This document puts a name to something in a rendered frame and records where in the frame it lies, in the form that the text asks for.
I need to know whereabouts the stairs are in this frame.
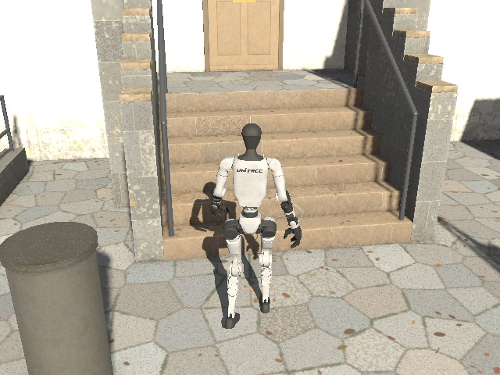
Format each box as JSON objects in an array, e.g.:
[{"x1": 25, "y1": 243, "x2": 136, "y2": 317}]
[{"x1": 159, "y1": 88, "x2": 413, "y2": 261}]

